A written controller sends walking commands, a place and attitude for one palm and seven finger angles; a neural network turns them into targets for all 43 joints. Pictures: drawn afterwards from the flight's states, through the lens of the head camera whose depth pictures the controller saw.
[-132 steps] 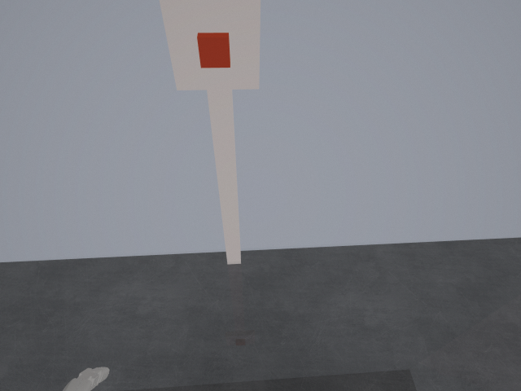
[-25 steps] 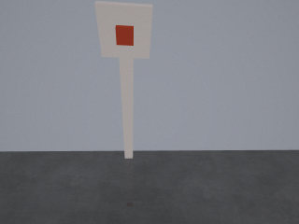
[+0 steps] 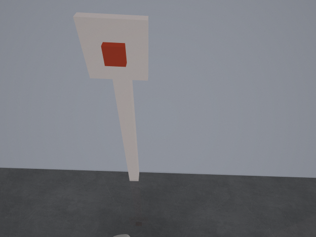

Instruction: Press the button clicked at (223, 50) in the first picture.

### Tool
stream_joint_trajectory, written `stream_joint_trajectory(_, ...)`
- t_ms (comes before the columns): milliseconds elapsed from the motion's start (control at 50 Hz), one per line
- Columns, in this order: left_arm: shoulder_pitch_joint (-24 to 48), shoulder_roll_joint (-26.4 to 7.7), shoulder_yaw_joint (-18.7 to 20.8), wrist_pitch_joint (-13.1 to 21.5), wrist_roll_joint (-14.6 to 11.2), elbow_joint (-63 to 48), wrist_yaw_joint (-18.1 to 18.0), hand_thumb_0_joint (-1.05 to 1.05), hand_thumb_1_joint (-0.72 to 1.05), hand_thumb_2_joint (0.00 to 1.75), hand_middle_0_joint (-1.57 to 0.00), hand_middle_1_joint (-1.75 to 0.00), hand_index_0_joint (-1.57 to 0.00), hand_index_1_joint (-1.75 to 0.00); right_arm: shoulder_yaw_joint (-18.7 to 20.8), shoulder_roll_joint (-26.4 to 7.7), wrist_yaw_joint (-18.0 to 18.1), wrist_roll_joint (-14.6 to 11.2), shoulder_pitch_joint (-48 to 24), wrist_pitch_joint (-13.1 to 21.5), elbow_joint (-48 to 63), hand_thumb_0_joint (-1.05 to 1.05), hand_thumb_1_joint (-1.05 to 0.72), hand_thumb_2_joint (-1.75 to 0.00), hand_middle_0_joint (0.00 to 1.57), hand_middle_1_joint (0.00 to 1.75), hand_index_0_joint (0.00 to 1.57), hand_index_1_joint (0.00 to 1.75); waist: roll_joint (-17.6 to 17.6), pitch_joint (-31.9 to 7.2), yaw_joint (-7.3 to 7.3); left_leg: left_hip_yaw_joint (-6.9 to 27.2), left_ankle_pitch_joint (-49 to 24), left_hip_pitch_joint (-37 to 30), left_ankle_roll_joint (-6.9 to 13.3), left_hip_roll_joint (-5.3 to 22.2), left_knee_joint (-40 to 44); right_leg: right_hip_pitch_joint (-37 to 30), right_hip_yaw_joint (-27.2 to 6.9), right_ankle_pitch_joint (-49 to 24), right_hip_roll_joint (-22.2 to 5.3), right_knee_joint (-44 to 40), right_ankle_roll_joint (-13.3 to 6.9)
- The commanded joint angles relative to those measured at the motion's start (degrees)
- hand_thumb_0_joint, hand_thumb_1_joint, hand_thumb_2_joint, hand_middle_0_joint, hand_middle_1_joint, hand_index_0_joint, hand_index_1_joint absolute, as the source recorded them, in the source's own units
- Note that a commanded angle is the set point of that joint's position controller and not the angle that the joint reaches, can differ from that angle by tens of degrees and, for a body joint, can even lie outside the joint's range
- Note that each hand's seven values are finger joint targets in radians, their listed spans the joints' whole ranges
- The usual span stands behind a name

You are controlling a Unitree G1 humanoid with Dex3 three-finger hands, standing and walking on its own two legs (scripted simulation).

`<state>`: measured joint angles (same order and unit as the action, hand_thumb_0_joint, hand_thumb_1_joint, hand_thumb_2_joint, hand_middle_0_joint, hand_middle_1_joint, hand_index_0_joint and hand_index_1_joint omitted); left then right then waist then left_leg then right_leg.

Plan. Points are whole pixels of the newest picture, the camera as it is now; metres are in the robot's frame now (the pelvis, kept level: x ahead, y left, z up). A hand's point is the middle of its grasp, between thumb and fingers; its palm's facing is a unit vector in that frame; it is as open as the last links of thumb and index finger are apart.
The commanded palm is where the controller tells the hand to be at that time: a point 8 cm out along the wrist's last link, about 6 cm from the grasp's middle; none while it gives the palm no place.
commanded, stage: come to a stop and stand still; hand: left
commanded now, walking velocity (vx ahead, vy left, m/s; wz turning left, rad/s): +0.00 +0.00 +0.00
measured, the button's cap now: (114, 54) +0.55 +0.16 +0.18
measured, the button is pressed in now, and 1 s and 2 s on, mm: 0 0 0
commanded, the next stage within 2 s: look again from close up in 1.50 s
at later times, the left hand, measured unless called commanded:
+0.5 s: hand out of the picture +0.07 +0.18 -0.17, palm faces +0.03 -0.96 -0.28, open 7.4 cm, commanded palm none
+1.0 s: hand out of the picture +0.01 +0.19 -0.18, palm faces +0.07 -0.98 -0.20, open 7.4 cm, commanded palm none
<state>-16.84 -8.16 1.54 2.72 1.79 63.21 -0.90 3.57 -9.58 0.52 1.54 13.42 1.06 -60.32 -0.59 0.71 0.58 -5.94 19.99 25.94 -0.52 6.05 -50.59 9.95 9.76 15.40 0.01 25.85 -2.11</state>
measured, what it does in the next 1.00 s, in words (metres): steps on the spot: left foot, then right foot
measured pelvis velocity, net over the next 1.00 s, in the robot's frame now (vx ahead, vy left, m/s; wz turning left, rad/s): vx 0.01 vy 0.00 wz -0.01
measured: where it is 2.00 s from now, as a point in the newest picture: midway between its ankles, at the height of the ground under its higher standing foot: outside the picture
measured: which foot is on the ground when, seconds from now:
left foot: up 0.00-0.08, down 0.10-0.52, up 0.54-0.96, down 0.98-1.00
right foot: down 0.00-0.12, up 0.14-0.50, down 0.52-1.00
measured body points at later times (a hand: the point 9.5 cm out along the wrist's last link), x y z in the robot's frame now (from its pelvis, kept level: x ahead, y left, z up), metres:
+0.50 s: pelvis +0.04 -0.03 +0.00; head +0.06 -0.03 +0.44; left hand +0.07 +0.23 -0.15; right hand +0.12 -0.27 -0.16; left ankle +0.08 +0.10 -0.74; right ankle +0.04 -0.16 -0.72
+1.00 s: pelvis +0.01 +0.00 -0.01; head +0.03 +0.01 +0.44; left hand +0.01 +0.24 -0.17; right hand +0.05 -0.25 -0.15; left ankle +0.00 +0.12 -0.74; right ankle +0.05 -0.17 -0.74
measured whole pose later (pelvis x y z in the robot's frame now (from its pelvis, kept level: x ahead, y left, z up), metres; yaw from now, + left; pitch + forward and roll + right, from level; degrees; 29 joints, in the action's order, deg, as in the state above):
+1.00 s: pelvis +0.01 +0.00 -0.01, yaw +0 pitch +0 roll +0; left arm -16.9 -10.6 2.6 -1.9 1.6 59.9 -1.3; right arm 3.3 -11.1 0.3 0.8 14.2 -1.4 -59.3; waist 1.3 2.4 -1.9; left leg -3.2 17.4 12.9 -1.6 2.1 -31.0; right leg 18.1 3.6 13.2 -6.8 31.8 3.3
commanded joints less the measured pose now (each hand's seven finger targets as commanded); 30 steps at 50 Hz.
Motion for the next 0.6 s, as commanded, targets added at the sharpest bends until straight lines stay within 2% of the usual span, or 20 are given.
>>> stream_joint_trajectory(0,-5.03,-7.28,1.5,0.63,-0.4,-0.85,-0.56,0.0,0.9,0.9,-0.2,-0.3,-0.2,-0.3,-0.97,0.09,-0.57,-0.25,3.76,0.8,0.96,0.0,-0.9,-0.9,0.2,0.3,0.2,0.3,5.93,3.34,0.0,-0.65,-3.79,-6.82,0.04,-0.52,11.87,4.08,-11.5,-11.14,-14.34,-10.19,-7.38)
stream_joint_trajectory(40,-4.34,-5.48,0.88,0.05,-0.92,-0.23,-0.8,0.0,0.9,0.9,-0.2,-0.3,-0.2,-0.3,-1.43,0.13,0.01,-0.5,5.77,1.28,-0.83,0.0,-0.9,-0.9,0.2,0.3,0.2,0.3,4.13,2.34,1.15,-0.97,-13.61,-15.05,-0.53,-1.67,22.21,4.47,-8.14,-17.06,-10.42,-4.17,-4.05)
stream_joint_trajectory(60,-5.49,-3.44,0.36,-0.32,-1.1,-0.27,-1.05,0.0,0.9,0.9,-0.2,-0.3,-0.2,-0.3,-1.41,-2.28,0.66,-0.52,8.45,1.8,-1.77,0.0,-0.9,-0.9,0.2,0.3,0.2,0.3,-2.14,-0.2,1.65,2.9,-26.22,-21.01,0.14,1.44,25.36,5.01,-6.8,-17.3,-7.65,1.74,-1.4)
stream_joint_trajectory(80,-8.09,-1.47,-0.14,-0.76,-1.51,-0.33,-1.29,0.0,0.9,0.9,-0.2,-0.3,-0.2,-0.3,-1.14,-5.43,1.34,-0.49,8.59,1.99,-1.61,0.0,-0.9,-0.9,0.2,0.3,0.2,0.3,-9.97,-2.43,0.53,10.78,-43.24,-24.6,3.94,9.5,25.65,7.83,-5.44,-7.18,-4.8,4.51,1.75)
stream_joint_trajectory(100,-9.8,-1.35,-0.22,-1.25,-1.53,0.25,-1.64,0.0,0.9,0.9,-0.2,-0.3,-0.2,-0.3,-1.07,-6.85,1.68,-0.83,6.93,1.27,-1.34,0.0,-0.9,-0.9,0.2,0.3,0.2,0.3,-12.39,-3.05,-0.65,13.0,-51.66,-23.08,7.56,14.37,26.96,5.6,-4.14,7.12,-3.67,6.42,3.22)
stream_joint_trajectory(120,-9.65,-2.4,-0.29,-1.89,-1.34,0.64,-1.79,0.0,0.9,0.9,-0.2,-0.3,-0.2,-0.3,-1.34,-6.86,2.19,-0.94,4.1,0.9,-1.29,0.0,-0.9,-0.9,0.2,0.3,0.2,0.3,-14.3,-1.78,-0.73,13.21,-51.67,-21.99,9.16,14.5,29.78,5.85,-4.86,13.01,-3.59,10.42,3.93)
stream_joint_trajectory(140,-8.79,-3.11,-0.21,-2.49,-1.16,0.54,-1.83,0.0,0.9,0.9,-0.2,-0.3,-0.2,-0.3,-1.35,-6.45,2.76,-1.02,2.47,0.76,-1.06,0.0,-0.9,-0.9,0.2,0.3,0.2,0.3,-16.15,0.57,-0.84,12.85,-55.36,-20.98,10.0,14.37,30.61,7.92,-6.14,15.05,-4.32,14.03,4.2)
stream_joint_trajectory(180,-7.0,-4.16,0.29,-3.2,-0.77,-0.26,-1.85,0.0,0.9,0.9,-0.2,-0.3,-0.2,-0.3,-1.09,-5.91,3.29,-1.1,1.94,0.42,-0.79,0.0,-0.9,-0.9,0.2,0.3,0.2,0.3,-10.87,1.75,-0.41,11.13,-62.29,-22.1,10.81,14.34,29.85,10.78,-7.97,14.55,-5.17,18.85,4.11)
stream_joint_trajectory(220,-6.17,-4.4,0.88,-3.62,-0.64,-1.09,-1.78,0.0,0.9,0.9,-0.2,-0.3,-0.2,-0.3,-0.04,-7.48,3.35,-1.0,1.46,-0.2,-0.26,0.0,-0.9,-0.9,0.2,0.3,0.2,0.3,-8.14,-1.19,0.19,9.73,-65.69,-26.36,11.41,14.63,28.1,13.21,-8.27,13.71,-4.7,22.39,4.19)
stream_joint_trajectory(260,-5.0,-4.46,1.7,-4.2,-0.47,-2.53,-1.6,0.0,0.9,0.9,-0.2,-0.3,-0.2,-0.3,1.32,-8.9,3.28,-0.75,0.81,-0.83,0.95,0.0,-0.9,-0.9,0.2,0.3,0.2,0.3,-4.9,-3.72,0.57,8.67,-62.89,-27.38,12.02,15.32,27.52,14.98,-8.56,13.47,-3.83,27.04,4.29)
stream_joint_trajectory(320,-4.15,-3.88,2.68,-5.03,-0.39,-4.61,-1.45,0.0,0.9,0.9,-0.2,-0.3,-0.2,-0.3,2.02,-9.0,2.73,-0.36,-2.53,-1.52,2.83,0.0,-0.9,-0.9,0.2,0.3,0.2,0.3,-5.25,-5.32,-0.3,5.68,-51.06,-22.7,11.36,14.36,27.86,14.7,-9.48,12.15,-3.38,31.69,4.22)
stream_joint_trajectory(360,-4.32,-3.44,2.66,-5.03,-0.45,-5.26,-1.26,0.0,0.9,0.9,-0.2,-0.3,-0.2,-0.3,2.14,-8.89,2.12,-0.13,-5.53,-1.59,3.89,0.0,-0.9,-0.9,0.2,0.3,0.2,0.3,-6.7,-5.83,-1.21,3.65,-43.63,-18.97,10.03,12.78,28.1,11.88,-8.68,9.63,-3.45,28.11,3.96)
stream_joint_trajectory(420,-5.25,-3.09,2.34,-4.49,-0.51,-5.75,-1.15,0.0,0.9,0.9,-0.2,-0.3,-0.2,-0.3,2.17,-8.77,1.29,0.09,-7.51,-1.92,4.33,0.0,-0.9,-0.9,0.2,0.3,0.2,0.3,-10.88,-4.12,-2.07,4.16,-28.76,-13.23,8.23,11.45,27.89,5.75,-6.73,5.84,-3.91,17.09,3.5)
stream_joint_trajectory(460,-8.44,-4.29,2.26,-3.72,-0.18,-4.49,-1.2,0.0,0.9,0.9,-0.2,-0.3,-0.2,-0.3,1.79,-7.68,0.69,-0.27,-7.54,-2.26,4.2,0.0,-0.9,-0.9,0.2,0.3,0.2,0.3,-6.84,-3.46,-3.98,2.76,-11.4,-7.13,4.82,7.47,24.21,-1.7,-5.64,-2.94,-3.72,5.17,3.98)
stream_joint_trajectory(480,-8.61,-7.49,2.39,-3.07,0.39,-4.58,-1.46,0.0,0.9,0.9,-0.2,-0.3,-0.2,-0.3,1.36,-4.74,0.35,-0.75,-6.25,-2.54,4.09,0.0,-0.9,-0.9,0.2,0.3,0.2,0.3,2.73,-1.69,-4.11,0.1,0.48,-4.62,1.48,2.13,17.03,-1.31,-11.28,-5.42,-8.41,-3.44,3.53)
stream_joint_trajectory(500,-5.22,-12.85,2.66,-2.46,0.75,-6.14,-1.56,0.0,0.9,0.9,-0.2,-0.3,-0.2,-0.3,0.63,-1.19,0.01,-1.01,-4.46,-3.24,5.34,0.0,-0.9,-0.9,0.2,0.3,0.2,0.3,16.93,1.27,-2.34,-0.49,10.74,-0.46,-1.13,-3.68,7.76,4.84,-26.97,-3.1,-19.79,-11.36,-0.24)
stream_joint_trajectory(520,-3.6,-14.88,2.66,-2.88,0.22,-7.65,-1.34,0.0,0.9,0.9,-0.2,-0.3,-0.2,-0.3,1.19,-3.91,-0.03,-0.68,-5.81,-4.1,6.14,0.0,-0.9,-0.9,0.2,0.3,0.2,0.3,14.43,3.31,-3.54,4.08,12.13,-1.55,-0.58,-3.45,1.59,10.57,-30.04,1.54,-23.64,-14.96,-4.77)
stream_joint_trajectory(540,-1.25,-15.51,2.85,-3.46,0.39,-8.57,-1.42,0.0,0.9,0.9,-0.2,-0.3,-0.2,-0.3,1.46,-4.41,-0.62,-0.35,-5.38,-4.67,6.05,0.0,-0.9,-0.9,0.2,0.3,0.2,0.3,8.24,5.31,-2.27,5.26,9.73,-2.53,-0.35,-3.2,-2.3,14.96,-27.41,11.0,-23.62,-16.24,-5.93)
stream_joint_trajectory(560,0.21,-15.21,3.41,-3.05,0.35,-8.56,-1.58,0.0,0.9,0.9,-0.2,-0.3,-0.2,-0.3,1.32,-4.44,-0.71,-0.01,-5.73,-5.14,5.53,0.0,-0.9,-0.9,0.2,0.3,0.2,0.3,13.18,6.78,-2.44,6.36,6.69,1.05,-0.39,-3.44,-6.24,14.61,-29.75,12.54,-21.84,-17.08,-4.6)
stream_joint_trajectory(580,0.73,-14.47,3.27,-2.95,0.16,-8.45,-1.63,0.0,0.9,0.9,-0.2,-0.3,-0.2,-0.3,1.62,-6.09,-0.74,0.14,-4.56,-5.21,5.05,0.0,-0.9,-0.9,0.2,0.3,0.2,0.3,14.37,7.75,-2.16,7.79,3.64,2.74,-0.45,-3.5,-9.63,13.83,-28.7,13.03,-20.95,-16.95,-3.43)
